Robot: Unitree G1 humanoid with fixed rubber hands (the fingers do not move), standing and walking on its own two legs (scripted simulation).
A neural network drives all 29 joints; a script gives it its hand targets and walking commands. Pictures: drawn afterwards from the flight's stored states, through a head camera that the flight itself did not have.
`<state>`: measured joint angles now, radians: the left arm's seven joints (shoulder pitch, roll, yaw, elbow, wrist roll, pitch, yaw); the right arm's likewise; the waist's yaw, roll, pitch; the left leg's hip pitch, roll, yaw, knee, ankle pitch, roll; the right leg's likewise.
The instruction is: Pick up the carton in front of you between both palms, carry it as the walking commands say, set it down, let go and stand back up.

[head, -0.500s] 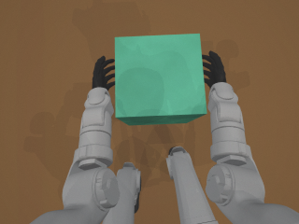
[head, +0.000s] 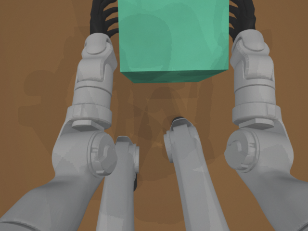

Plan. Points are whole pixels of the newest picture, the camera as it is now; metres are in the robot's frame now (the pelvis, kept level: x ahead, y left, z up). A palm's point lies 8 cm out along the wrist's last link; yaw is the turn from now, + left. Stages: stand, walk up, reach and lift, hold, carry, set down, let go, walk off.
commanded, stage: set down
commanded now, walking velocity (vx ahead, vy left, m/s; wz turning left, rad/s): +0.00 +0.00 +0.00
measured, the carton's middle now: (168, 38) +0.51 -0.14 -0.20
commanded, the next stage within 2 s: none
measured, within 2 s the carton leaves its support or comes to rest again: rests again in 1.64 s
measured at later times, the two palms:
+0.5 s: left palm (122, 39) +0.56 -0.02 -0.25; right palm (230, 39) +0.48 -0.31 -0.25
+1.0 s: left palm (119, 45) +0.56 +0.00 -0.28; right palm (222, 46) +0.47 -0.30 -0.28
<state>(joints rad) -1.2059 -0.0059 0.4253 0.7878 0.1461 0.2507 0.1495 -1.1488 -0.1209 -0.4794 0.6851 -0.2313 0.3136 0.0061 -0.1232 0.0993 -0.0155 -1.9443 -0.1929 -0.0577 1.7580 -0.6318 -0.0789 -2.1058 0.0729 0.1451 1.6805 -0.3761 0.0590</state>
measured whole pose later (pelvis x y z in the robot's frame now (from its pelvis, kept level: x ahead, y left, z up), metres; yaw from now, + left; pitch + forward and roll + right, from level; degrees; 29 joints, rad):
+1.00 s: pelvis -0.02 +0.01 -0.10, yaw +3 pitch +40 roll +0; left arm -1.61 0.18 0.09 1.09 -0.04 0.23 0.20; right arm -1.41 -0.30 -0.55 0.90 -0.17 0.26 0.09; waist -0.21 0.11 0.38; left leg -2.17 -0.26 -0.06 2.13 -0.66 -0.08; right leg -2.27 -0.05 0.07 2.02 -0.45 0.04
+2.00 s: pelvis -0.02 -0.01 -0.11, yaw +1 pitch +34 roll +1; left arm -1.62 0.33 -0.04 0.97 -0.16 0.21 0.16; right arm -1.54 -0.50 -0.38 1.12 0.12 0.09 0.04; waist -0.19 0.05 0.51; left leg -2.10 -0.13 -0.05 2.18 -0.68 -0.08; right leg -2.24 -0.05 0.01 2.06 -0.43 -0.02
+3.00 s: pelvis +0.02 -0.02 +0.13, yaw -2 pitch +44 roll +5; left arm -1.27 0.21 0.24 0.87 0.05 0.28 0.11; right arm -1.16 -0.34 -0.45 0.84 -0.05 0.22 0.10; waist -0.15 0.06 0.02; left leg -1.53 -0.09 -0.06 1.21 -0.45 -0.05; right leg -1.66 0.02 0.06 1.15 -0.26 -0.01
